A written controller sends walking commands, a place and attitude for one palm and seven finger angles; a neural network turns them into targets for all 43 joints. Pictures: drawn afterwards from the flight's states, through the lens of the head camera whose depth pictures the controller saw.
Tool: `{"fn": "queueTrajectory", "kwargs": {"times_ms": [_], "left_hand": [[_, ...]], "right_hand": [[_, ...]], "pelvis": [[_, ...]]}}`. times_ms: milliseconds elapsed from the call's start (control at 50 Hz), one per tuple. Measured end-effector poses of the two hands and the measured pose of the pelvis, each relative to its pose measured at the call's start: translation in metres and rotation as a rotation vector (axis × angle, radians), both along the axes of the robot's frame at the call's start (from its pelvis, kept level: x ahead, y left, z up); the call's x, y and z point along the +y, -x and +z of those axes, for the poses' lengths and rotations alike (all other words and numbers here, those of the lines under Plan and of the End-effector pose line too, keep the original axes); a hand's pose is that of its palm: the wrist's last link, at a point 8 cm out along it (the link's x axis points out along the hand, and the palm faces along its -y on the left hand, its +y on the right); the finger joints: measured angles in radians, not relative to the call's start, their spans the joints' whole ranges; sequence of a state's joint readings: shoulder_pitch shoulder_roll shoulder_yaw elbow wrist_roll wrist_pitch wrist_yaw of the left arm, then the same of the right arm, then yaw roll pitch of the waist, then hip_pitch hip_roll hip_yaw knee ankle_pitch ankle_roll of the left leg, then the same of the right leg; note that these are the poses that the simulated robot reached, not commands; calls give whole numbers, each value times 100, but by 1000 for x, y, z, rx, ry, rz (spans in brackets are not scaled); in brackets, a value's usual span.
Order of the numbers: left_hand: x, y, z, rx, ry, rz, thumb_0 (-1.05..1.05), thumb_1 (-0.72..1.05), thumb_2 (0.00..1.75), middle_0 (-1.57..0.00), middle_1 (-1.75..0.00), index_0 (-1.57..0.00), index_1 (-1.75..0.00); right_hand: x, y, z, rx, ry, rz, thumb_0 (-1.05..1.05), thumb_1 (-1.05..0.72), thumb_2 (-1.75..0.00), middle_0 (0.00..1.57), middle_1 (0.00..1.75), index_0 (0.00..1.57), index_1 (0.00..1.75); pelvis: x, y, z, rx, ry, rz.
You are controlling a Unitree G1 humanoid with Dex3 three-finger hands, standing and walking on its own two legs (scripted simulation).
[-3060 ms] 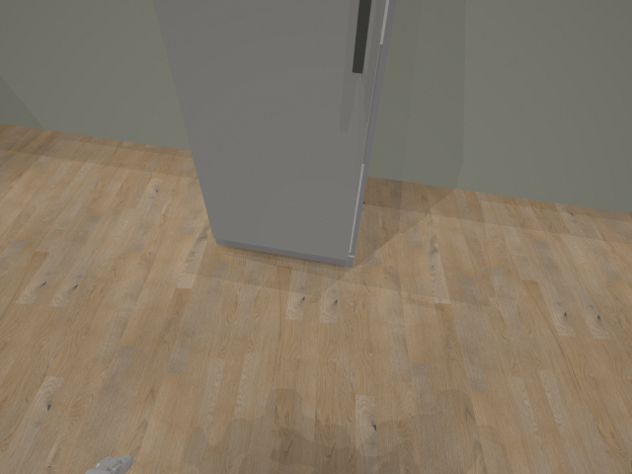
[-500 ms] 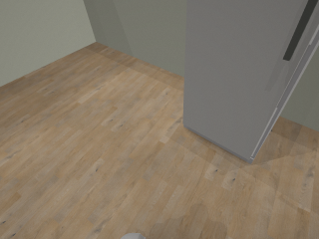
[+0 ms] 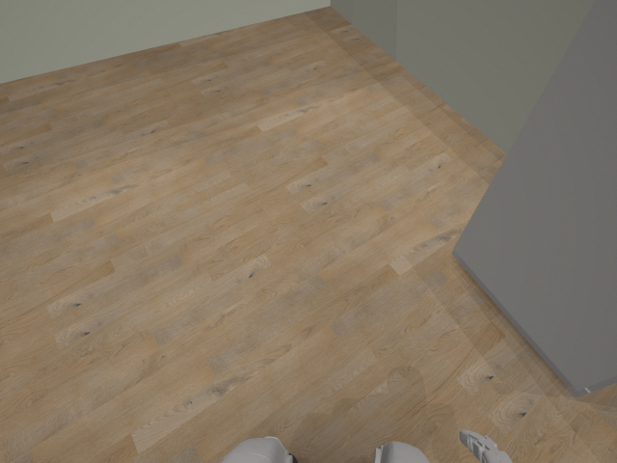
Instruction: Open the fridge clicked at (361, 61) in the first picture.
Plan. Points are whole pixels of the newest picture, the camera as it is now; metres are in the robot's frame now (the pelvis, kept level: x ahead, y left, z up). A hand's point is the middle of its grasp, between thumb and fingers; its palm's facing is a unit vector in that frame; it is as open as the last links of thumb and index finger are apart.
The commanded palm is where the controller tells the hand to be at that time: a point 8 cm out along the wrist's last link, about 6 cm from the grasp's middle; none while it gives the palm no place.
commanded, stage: walk to a spot facing it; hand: right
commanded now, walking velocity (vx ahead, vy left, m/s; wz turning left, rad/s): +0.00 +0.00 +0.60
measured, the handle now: out of the picture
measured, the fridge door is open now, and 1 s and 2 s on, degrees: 0 0 0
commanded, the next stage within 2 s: turn to face it in 1.40 s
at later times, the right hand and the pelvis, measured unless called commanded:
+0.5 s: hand out of the picture +0.16 -0.26 -0.15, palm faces -0.25 +0.95 -0.20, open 7.4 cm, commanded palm none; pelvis +0.04 -0.07 +0.02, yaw +20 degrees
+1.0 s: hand (426, 412) +0.22 -0.14 -0.14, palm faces -0.56 +0.80 -0.21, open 7.4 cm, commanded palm none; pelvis +0.05 -0.03 +0.02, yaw +36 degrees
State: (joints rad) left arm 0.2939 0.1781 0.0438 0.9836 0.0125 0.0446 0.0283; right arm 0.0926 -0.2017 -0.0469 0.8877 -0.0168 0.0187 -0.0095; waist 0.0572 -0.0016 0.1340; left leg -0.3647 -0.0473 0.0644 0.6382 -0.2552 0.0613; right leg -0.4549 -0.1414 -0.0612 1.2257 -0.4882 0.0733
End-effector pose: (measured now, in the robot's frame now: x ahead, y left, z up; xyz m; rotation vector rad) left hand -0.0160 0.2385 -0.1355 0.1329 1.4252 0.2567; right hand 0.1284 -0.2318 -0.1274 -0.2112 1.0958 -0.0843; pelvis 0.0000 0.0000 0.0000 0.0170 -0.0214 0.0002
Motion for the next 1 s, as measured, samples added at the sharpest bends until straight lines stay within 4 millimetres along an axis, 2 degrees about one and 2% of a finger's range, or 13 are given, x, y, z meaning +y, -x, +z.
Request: {"fn": "queueTrajectory", "kwargs": {"times_ms": [80, 140, 200, 260, 380, 500, 580, 700, 760, 800, 860, 940, 1000], "left_hand": [[-5, -69, 11, -193, -14, -18, 1, 91, 90, -20, -30, -20, -30], [-14, -106, 21, -299, -27, -33, 0, 91, 90, -20, -30, -20, -30], [-25, -130, 30, -367, -52, -38, 0, 91, 90, -20, -30, -20, -30], [-39, -137, 37, -402, -80, -32, 0, 91, 90, -20, -30, -20, -30], [-56, -112, 51, -358, -93, 38, 0, 90, 90, -20, -30, -20, -30], [-61, -63, 46, -274, -84, 174, 0, 90, 90, -20, -30, -20, -30], [-60, -19, 36, -198, -68, 278, 0, 90, 90, -20, -30, -20, -30], [-50, 52, 5, -99, -29, 429, 0, 90, 90, -20, -30, -20, -30], [-44, 75, -5, -46, -20, 468, 1, 90, 90, -20, -30, -20, -30], [-41, 79, -2, -40, -20, 485, 1, 91, 90, -20, -30, -20, -30], [-36, 74, 8, -80, -28, 502, 1, 91, 90, -20, -30, -19, -30], [-28, 54, 20, -155, -55, 516, 1, 91, 90, -20, -30, -19, -30], [-23, 33, 28, -206, -80, 518, 1, 91, 90, -20, -30, -19, -30]], "right_hand": [[-10, -2, 4, 45, 10, 30, 1, -90, -90, 20, 30, 20, 30], [-23, -5, 3, 56, 7, 41, 1, -90, -90, 20, 30, 20, 30], [-41, -10, -2, 56, -2, 44, 1, -90, -90, 20, 30, 20, 30], [-60, -16, -10, 66, -8, 46, 1, -90, -90, 20, 30, 20, 30], [-82, -24, 1, 123, 1, 105, 1, -91, -90, 19, 30, 20, 30], [-77, -37, 8, 182, 17, 186, 1, -91, -90, 19, 30, 20, 30], [-55, -56, 9, 188, 27, 269, 1, -91, -90, 19, 30, 19, 30], [1, -97, 10, 89, 54, 421, 1, -91, -90, 19, 30, 20, 30], [24, -109, 14, 30, 60, 461, 1, -91, -90, 19, 30, 20, 30], [34, -111, 20, 15, 57, 475, 1, -91, -90, 19, 30, 20, 30], [43, -112, 25, 21, 50, 505, 1, -90, -90, 20, 30, 20, 30], [47, -112, 24, 46, 33, 539, 1, -90, -90, 20, 30, 20, 30], [43, -113, 19, 76, 23, 550, 1, -90, -90, 20, 30, 20, 30]], "pelvis": [[-11, -9, 6, 15, 9, 52], [-23, -15, 6, 20, 12, 91], [-39, -21, 3, 23, 6, 127], [-54, -27, 1, 16, 12, 171], [-69, -37, 16, 15, -13, 258], [-72, -42, 23, 20, -22, 341], [-67, -41, 22, 23, -13, 401], [-44, -33, 5, 24, 23, 482], [-39, -29, 2, 21, 10, 508], [-36, -29, 6, 16, 12, 529], [-31, -32, 13, 13, 16, 562], [-28, -41, 19, 13, 17, 604], [-29, -52, 20, 14, 11, 632]]}}
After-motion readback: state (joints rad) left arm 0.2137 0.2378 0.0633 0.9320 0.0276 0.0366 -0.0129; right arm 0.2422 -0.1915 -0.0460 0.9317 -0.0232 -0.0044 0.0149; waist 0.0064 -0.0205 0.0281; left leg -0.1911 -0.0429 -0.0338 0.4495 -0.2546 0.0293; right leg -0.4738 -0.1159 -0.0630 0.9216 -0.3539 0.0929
